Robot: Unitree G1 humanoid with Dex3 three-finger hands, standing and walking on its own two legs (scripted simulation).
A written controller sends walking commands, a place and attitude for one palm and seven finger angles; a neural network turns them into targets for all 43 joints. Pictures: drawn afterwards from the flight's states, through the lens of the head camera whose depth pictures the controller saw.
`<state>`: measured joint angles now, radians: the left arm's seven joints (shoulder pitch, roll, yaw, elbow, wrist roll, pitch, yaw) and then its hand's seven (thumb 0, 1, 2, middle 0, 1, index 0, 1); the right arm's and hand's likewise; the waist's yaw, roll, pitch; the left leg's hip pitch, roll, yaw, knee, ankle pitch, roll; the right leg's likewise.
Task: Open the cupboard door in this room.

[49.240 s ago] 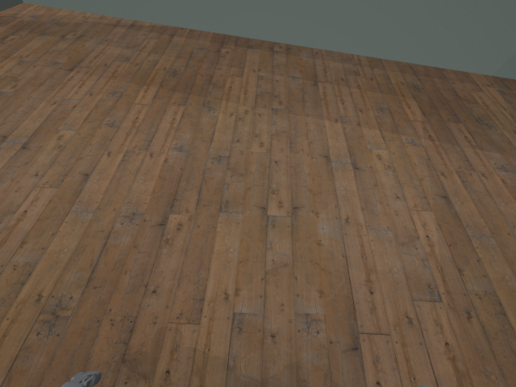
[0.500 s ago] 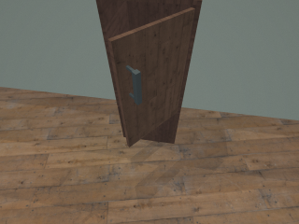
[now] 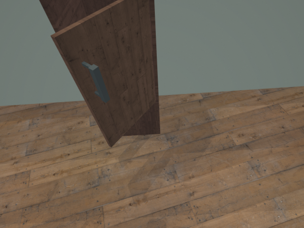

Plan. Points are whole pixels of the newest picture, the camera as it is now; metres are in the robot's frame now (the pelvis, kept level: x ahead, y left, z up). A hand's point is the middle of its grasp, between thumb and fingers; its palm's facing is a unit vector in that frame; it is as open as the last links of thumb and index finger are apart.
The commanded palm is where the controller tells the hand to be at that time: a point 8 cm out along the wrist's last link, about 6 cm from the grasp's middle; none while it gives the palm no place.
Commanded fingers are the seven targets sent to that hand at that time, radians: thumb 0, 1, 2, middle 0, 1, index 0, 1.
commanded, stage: walk to a spot facing it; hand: left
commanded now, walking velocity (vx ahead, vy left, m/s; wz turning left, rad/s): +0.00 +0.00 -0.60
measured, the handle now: (96, 82) +0.52 +0.22 +0.07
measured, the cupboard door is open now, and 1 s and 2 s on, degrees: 50 50 50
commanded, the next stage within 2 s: none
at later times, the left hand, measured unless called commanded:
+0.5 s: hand out of the picture +0.10 +0.19 -0.15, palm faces -0.16 -0.96 -0.24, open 7.4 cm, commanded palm none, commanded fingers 0.00 0.90 0.90 -0.20 -0.30 -0.20 -0.30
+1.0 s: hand (135, 185) +0.26 +0.09 -0.15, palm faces -0.57 -0.77 -0.29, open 7.4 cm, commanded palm none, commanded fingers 0.00 0.90 0.90 -0.20 -0.30 -0.20 -0.30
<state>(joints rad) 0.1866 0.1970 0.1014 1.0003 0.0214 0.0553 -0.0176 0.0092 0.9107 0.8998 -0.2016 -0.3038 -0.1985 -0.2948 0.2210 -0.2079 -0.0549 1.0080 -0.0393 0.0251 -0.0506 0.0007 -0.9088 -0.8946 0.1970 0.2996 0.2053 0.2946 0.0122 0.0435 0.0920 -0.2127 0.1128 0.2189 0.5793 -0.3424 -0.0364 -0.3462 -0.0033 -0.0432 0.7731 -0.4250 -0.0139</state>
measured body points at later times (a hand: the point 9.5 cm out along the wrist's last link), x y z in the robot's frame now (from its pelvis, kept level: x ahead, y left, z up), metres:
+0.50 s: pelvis +0.03 +0.00 +0.01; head +0.08 -0.01 +0.46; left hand +0.10 +0.24 -0.13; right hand +0.12 -0.27 -0.12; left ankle +0.06 +0.14 -0.69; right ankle +0.00 -0.09 -0.73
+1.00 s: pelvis +0.04 -0.02 +0.00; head +0.08 -0.07 +0.44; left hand +0.29 +0.13 -0.13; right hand -0.11 -0.24 -0.16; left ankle +0.06 +0.14 -0.69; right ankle -0.02 -0.11 -0.73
